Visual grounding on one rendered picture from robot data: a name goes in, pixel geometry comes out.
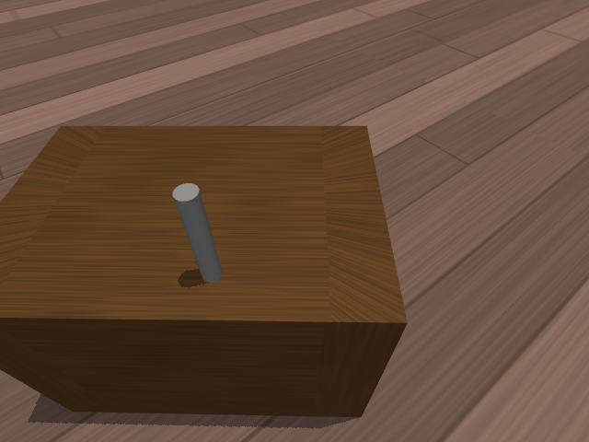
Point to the can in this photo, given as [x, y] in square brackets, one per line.
[188, 200]

